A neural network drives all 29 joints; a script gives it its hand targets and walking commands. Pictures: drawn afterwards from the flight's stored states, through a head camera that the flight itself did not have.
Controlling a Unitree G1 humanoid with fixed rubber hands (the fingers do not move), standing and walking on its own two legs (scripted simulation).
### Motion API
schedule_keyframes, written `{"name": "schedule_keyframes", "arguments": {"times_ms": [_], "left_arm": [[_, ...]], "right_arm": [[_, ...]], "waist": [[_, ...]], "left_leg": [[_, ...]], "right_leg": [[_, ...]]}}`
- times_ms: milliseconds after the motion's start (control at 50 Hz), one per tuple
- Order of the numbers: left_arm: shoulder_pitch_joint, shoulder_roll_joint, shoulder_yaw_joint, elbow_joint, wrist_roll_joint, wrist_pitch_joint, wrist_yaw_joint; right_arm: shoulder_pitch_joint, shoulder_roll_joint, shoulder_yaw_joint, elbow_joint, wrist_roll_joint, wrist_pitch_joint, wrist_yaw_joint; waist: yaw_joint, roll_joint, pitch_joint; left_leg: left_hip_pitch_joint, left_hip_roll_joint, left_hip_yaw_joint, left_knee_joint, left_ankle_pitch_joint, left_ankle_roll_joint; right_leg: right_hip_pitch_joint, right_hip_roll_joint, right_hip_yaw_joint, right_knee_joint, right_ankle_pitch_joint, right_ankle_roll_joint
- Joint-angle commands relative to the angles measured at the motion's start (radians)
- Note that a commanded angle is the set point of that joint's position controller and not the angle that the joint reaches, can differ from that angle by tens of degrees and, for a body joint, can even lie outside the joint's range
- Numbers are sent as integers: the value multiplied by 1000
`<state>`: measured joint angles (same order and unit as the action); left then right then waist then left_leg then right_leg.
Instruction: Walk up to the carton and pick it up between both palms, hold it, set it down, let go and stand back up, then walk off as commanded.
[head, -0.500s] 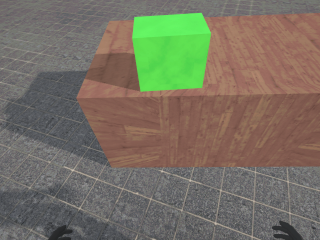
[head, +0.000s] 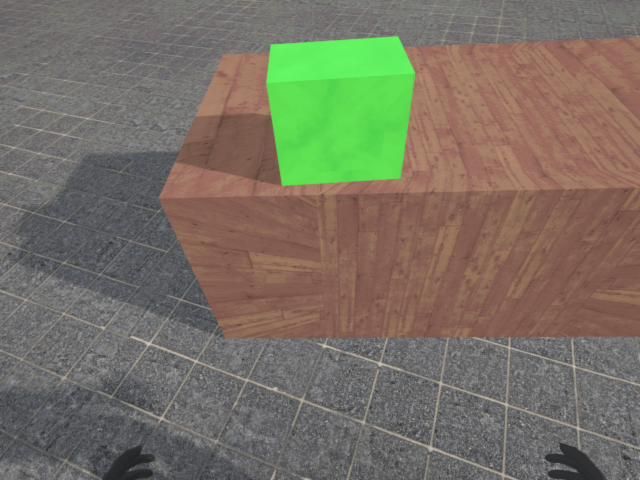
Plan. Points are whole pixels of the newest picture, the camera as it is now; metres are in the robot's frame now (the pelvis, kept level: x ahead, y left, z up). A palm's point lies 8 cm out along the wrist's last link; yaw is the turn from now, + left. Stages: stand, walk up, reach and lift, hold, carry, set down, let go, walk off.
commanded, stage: stand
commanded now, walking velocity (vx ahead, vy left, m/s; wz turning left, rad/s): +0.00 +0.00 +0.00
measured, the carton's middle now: (337, 113) +0.85 -0.03 +0.03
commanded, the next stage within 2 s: none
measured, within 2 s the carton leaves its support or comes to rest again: neither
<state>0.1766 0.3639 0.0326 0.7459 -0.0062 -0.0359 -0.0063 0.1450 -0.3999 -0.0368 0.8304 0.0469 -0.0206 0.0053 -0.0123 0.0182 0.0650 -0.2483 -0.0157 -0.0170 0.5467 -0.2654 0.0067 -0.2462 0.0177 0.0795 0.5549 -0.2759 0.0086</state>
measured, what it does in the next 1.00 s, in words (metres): stands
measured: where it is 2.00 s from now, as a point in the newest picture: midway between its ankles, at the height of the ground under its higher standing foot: outside the picture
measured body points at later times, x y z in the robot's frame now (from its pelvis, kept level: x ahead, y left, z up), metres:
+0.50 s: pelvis -0.01 +0.00 +0.00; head +0.01 -0.01 +0.45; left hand +0.14 +0.30 -0.08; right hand +0.11 -0.32 -0.11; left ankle +0.02 +0.12 -0.73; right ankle +0.02 -0.13 -0.73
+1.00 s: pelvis -0.01 +0.00 +0.00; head +0.01 -0.01 +0.45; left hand +0.13 +0.30 -0.09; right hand +0.11 -0.32 -0.11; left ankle +0.02 +0.12 -0.73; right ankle +0.02 -0.13 -0.73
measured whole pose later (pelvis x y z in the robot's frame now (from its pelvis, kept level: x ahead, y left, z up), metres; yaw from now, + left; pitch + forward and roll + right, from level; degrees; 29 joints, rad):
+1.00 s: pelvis -0.01 +0.00 +0.00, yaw +0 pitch -1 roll +0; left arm 0.18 0.36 0.03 0.77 -0.01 -0.03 -0.01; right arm 0.14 -0.40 -0.04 0.90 0.05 -0.03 0.01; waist -0.01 0.02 0.05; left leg -0.25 -0.01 -0.02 0.49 -0.22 0.00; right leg -0.25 0.02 0.08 0.50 -0.24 0.01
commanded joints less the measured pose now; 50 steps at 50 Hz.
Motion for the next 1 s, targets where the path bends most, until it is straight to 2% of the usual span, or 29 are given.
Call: {"name": "schedule_keyframes", "arguments": {"times_ms": [0,60,100,120,200,220,240,260,360,380,400,480,500,540,560,580,620,640,660,680,720,760,780,820,840,860,920,960,980], "left_arm": [[-72,189,45,24,20,-13,6],[-53,193,43,37,20,-18,4],[-81,185,43,46,20,-11,2],[-72,166,39,32,17,-10,3],[-74,197,50,38,27,-23,3],[-59,169,37,38,19,-19,4],[-71,207,50,38,26,-18,6],[-88,203,51,36,32,-9,10],[-78,184,41,38,18,-17,8],[-55,191,40,39,17,-14,8],[-63,199,50,49,18,-13,6],[-72,183,37,53,20,-15,8],[-82,188,38,37,22,-17,7],[-74,192,37,51,19,-15,10],[-58,185,36,45,16,-16,7],[-61,179,34,55,18,-16,7],[-70,196,41,45,27,-18,5],[-58,210,43,43,24,-17,6],[-58,201,44,48,13,-7,7],[-66,196,42,58,25,-4,10],[-76,188,38,50,20,-8,8],[-54,178,37,52,20,-10,0],[-55,166,33,57,21,-12,1],[-86,176,33,44,29,-11,2],[-82,194,43,56,29,-14,3],[-78,173,34,42,20,-9,0],[-64,203,42,61,24,-24,3],[-88,204,42,48,23,-16,6],[-65,202,42,62,20,-19,6]], "right_arm": [[-49,-171,-27,12,-71,-32,1],[-73,-171,-27,26,-78,-37,4],[-64,-182,-33,34,-78,-40,7],[-53,-198,-32,37,-73,-38,0],[-62,-160,-29,53,-78,-39,8],[-89,-182,-33,45,-71,-42,8],[-74,-170,-29,56,-78,-40,9],[-83,-175,-31,46,-73,-41,8],[-62,-177,-31,68,-76,-35,8],[-59,-170,-31,66,-78,-34,6],[-52,-161,-24,59,-74,-38,10],[-68,-157,-19,59,-68,-39,6],[-65,-167,-21,68,-73,-35,1],[-62,-164,-25,54,-76,-30,1],[-53,-172,-29,70,-70,-34,2],[-46,-169,-25,67,-69,-38,4],[-61,-164,-19,72,-74,-35,2],[-71,-154,-22,51,-78,-38,4],[-67,-182,-23,75,-75,-33,0],[-60,-174,-31,67,-70,-31,4],[-74,-168,-27,63,-71,-36,6],[-63,-192,-25,74,-81,-35,9],[-81,-177,-22,62,-78,-40,6],[-66,-160,-22,65,-70,-36,6],[-57,-181,-29,66,-72,-34,6],[-79,-196,-27,67,-74,-35,5],[-70,-173,-24,74,-71,-37,9],[-50,-175,-26,70,-69,-33,11],[-62,-173,-29,78,-76,-36,10]], "waist": [[11,-56,-110],[23,-34,-148],[19,-70,-116],[9,-27,-115],[12,-87,-169],[26,-57,-150],[13,-100,-121],[-2,-49,-141],[4,-62,-148],[25,-72,-140],[14,-102,-157],[2,-65,-178],[20,-57,-169],[-4,-56,-171],[24,-103,-176],[11,-99,-175],[25,-61,-131],[7,-47,-161],[30,-56,-167],[7,-57,-146],[10,-84,-139],[17,-43,-108],[22,-27,-90],[6,-79,-99],[-6,-55,-131],[7,-62,-79],[11,-94,-134],[2,-96,-150],[16,-64,-163]], "left_leg": [[58,135,-123,-183,40,54],[98,133,-120,-190,34,54],[69,136,-130,-192,40,52],[64,125,-114,-189,36,43],[89,130,-124,-195,73,48],[85,134,-109,-167,100,49],[76,126,-115,-191,67,46],[87,128,-105,-182,67,48],[101,131,-107,-164,150,44],[81,132,-103,-151,153,49],[99,129,-100,-168,173,42],[104,134,-98,-166,149,37],[85,128,-105,-173,176,44],[111,131,-103,-172,178,43],[100,143,-114,-175,168,57],[109,131,-113,-179,166,48],[95,124,-97,-178,163,46],[108,132,-108,-183,164,44],[93,146,-113,-182,161,53],[87,132,-104,-185,98,39],[54,142,-130,-223,33,52],[26,131,-129,-235,-65,40],[24,139,-142,-233,-76,44],[15,147,-145,-236,-72,45],[48,134,-134,-228,-47,40],[8,134,-133,-229,-69,38],[96,124,-105,-173,56,45],[80,133,-108,-193,94,42],[103,132,-110,-197,137,51]], "right_leg": [[60,-110,78,-162,86,-56],[41,-118,100,-174,34,-67],[51,-112,71,-174,81,-59],[64,-113,77,-170,107,-59],[85,-110,69,-162,121,-57],[73,-111,81,-174,148,-53],[65,-111,64,-169,149,-55],[61,-116,80,-171,137,-57],[51,-115,59,-166,186,-49],[73,-118,51,-154,206,-49],[74,-111,52,-151,204,-45],[68,-120,59,-169,197,-47],[80,-118,59,-160,191,-48],[77,-127,59,-161,188,-55],[86,-121,62,-158,181,-53],[90,-124,57,-163,185,-54],[63,-118,67,-177,164,-50],[71,-113,69,-164,176,-51],[81,-117,66,-165,160,-53],[48,-118,64,-179,120,-54],[57,-100,54,-169,73,-54],[37,-105,64,-193,11,-49],[32,-110,69,-183,-2,-58],[54,-105,52,-190,26,-47],[53,-106,64,-187,29,-47],[29,-101,60,-197,36,-42],[38,-129,96,-217,94,-54],[73,-122,72,-181,164,-47],[79,-122,74,-177,148,-52]]}}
